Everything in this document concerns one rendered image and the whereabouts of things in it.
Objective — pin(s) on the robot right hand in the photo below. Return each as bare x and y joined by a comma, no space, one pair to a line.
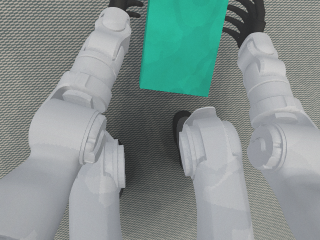
253,20

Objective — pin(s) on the robot right forearm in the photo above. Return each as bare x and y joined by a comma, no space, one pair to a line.
267,87

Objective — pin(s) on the robot left forearm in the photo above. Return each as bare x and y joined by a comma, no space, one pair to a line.
90,80

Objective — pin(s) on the right robot thigh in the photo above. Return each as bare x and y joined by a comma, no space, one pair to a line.
223,210

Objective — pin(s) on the carton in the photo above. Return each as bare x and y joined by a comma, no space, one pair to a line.
180,45

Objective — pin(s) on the robot left upper arm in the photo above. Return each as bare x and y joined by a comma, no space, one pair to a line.
34,196

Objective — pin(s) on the robot right foot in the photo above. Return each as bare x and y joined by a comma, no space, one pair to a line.
177,126

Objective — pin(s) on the robot right upper arm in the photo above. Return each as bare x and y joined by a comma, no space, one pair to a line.
288,156

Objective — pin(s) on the robot left hand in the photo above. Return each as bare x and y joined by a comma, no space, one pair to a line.
124,4

